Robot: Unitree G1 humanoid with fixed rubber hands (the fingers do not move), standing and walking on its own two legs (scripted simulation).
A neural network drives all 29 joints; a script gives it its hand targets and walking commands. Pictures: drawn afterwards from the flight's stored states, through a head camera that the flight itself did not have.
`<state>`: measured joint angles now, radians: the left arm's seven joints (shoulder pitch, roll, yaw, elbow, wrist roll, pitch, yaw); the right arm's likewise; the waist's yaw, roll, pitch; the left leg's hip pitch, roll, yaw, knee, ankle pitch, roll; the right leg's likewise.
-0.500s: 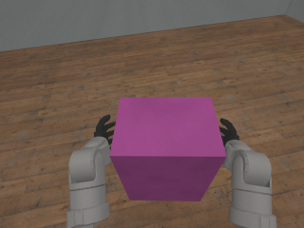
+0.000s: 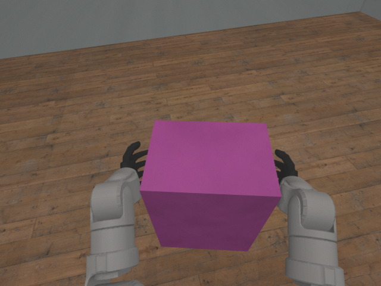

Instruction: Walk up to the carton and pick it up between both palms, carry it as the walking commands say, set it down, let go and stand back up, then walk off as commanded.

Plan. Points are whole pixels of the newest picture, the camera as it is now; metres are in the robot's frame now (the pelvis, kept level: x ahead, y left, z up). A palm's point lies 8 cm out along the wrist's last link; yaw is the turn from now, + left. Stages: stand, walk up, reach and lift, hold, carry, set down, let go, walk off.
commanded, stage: carry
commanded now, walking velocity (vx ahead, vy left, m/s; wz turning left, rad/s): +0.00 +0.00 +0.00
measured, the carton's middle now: (206, 193) +0.32 +0.00 +0.02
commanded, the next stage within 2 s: none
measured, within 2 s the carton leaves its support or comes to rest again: neither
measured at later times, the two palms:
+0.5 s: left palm (132, 174) +0.32 +0.15 +0.10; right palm (286, 185) +0.30 -0.16 +0.08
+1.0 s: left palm (135, 156) +0.36 +0.15 +0.11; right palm (283, 158) +0.36 -0.16 +0.10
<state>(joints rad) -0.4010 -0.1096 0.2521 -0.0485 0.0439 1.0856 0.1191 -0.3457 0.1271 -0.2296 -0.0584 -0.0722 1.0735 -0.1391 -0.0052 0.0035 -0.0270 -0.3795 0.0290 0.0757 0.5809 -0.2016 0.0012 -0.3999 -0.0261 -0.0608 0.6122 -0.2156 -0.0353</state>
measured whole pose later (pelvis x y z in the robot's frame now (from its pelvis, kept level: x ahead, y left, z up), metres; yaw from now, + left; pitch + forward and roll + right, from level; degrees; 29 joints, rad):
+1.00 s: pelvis +0.08 +0.00 +0.00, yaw +0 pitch +6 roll +1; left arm -0.22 -0.14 0.22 -0.25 0.03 1.17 0.13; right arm -0.24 0.15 -0.19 -0.22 -0.06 1.19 -0.14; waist -0.01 0.01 -0.20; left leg -0.36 0.04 0.08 0.58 -0.32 -0.01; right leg -0.38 -0.02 -0.06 0.61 -0.33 -0.04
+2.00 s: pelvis +0.56 -0.09 +0.02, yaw +0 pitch +5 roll +1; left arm -0.05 -0.13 0.13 -0.46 0.01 1.19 0.13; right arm -0.10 0.13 -0.10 -0.40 -0.03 1.21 -0.13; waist 0.00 0.04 -0.07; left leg -0.38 0.04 0.08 0.90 -0.46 -0.02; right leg -0.33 0.00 -0.10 0.41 -0.18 -0.06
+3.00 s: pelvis +1.03 -0.13 +0.01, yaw +1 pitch +6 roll +0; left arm -0.04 -0.13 0.10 -0.51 0.01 1.15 0.13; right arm -0.06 0.13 -0.10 -0.48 -0.02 1.18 -0.13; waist 0.00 0.02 -0.09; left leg -0.31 0.07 0.09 0.47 -0.25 -0.03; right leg -0.32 0.02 -0.10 0.47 -0.26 -0.07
